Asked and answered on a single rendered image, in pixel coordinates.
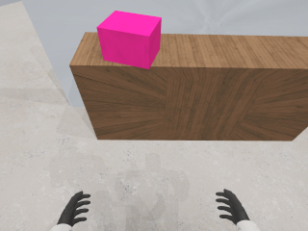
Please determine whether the left robot hand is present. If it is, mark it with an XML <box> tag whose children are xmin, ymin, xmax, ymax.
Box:
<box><xmin>57</xmin><ymin>191</ymin><xmax>90</xmax><ymax>227</ymax></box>

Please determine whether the carton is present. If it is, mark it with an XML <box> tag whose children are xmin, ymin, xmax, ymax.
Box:
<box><xmin>96</xmin><ymin>11</ymin><xmax>162</xmax><ymax>69</ymax></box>

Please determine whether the right robot hand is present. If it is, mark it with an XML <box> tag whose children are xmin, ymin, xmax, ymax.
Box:
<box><xmin>216</xmin><ymin>189</ymin><xmax>250</xmax><ymax>226</ymax></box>

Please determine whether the robot right forearm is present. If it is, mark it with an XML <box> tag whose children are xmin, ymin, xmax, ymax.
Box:
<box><xmin>236</xmin><ymin>219</ymin><xmax>260</xmax><ymax>231</ymax></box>

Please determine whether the pedestal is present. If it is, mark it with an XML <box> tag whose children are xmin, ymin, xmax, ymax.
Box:
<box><xmin>69</xmin><ymin>32</ymin><xmax>308</xmax><ymax>141</ymax></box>

